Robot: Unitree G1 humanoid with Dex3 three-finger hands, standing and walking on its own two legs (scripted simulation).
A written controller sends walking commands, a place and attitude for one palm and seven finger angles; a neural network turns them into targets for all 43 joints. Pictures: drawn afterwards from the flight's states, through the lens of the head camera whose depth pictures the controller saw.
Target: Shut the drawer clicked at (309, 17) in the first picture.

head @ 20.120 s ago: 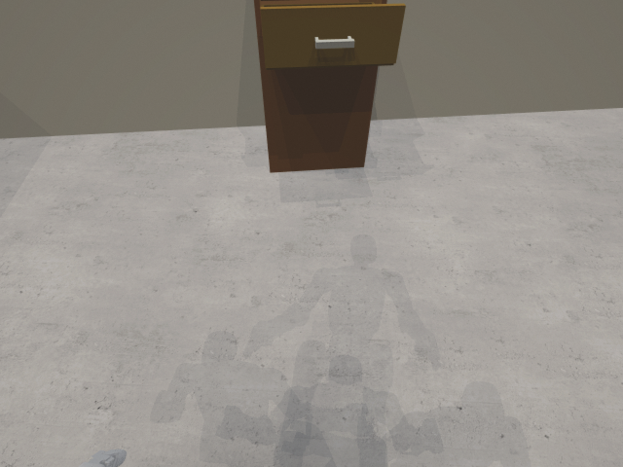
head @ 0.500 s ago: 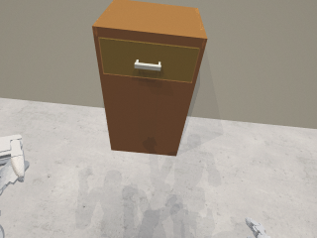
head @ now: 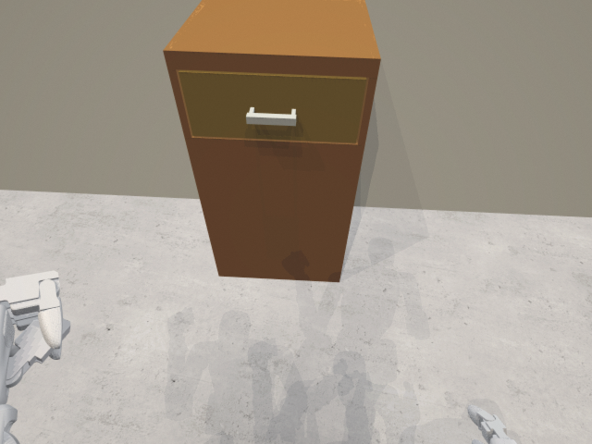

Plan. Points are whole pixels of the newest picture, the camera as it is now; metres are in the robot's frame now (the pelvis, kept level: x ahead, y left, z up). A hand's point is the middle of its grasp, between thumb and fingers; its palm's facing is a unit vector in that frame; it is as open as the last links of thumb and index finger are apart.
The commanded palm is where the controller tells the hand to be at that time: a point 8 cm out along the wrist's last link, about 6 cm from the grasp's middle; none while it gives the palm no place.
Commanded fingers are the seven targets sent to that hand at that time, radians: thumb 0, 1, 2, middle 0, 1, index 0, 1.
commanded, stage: stop stepping back and stand still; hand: left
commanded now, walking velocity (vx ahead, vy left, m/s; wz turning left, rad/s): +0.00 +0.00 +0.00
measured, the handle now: (272, 115) +0.85 +0.12 +0.00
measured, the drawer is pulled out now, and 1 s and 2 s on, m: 0.00 0.00 0.00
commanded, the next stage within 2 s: let the arm hang, fingers relaxed in 0.42 s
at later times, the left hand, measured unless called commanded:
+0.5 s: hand (30, 319) +0.19 +0.27 +0.16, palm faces +0.36 -0.82 -0.45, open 3.3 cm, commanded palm none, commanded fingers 0.00 0.90 0.90 -1.40 -1.60 -1.40 -1.60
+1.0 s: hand out of the picture -0.05 +0.25 -0.17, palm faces +0.03 -0.97 -0.24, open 4.2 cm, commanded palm none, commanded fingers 0.00 0.90 0.90 -0.40 -0.52 -0.40 -0.52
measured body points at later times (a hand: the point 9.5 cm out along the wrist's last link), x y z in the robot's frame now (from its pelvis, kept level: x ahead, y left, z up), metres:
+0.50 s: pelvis +0.00 +0.03 +0.01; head +0.02 +0.03 +0.46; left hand +0.17 +0.32 +0.19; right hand +0.17 -0.19 -0.08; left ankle +0.02 +0.13 -0.73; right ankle -0.01 -0.08 -0.73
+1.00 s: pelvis -0.02 +0.05 +0.01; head +0.02 +0.06 +0.46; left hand -0.05 +0.31 -0.15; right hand -0.01 -0.21 -0.14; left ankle +0.02 +0.13 -0.73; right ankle -0.01 -0.08 -0.73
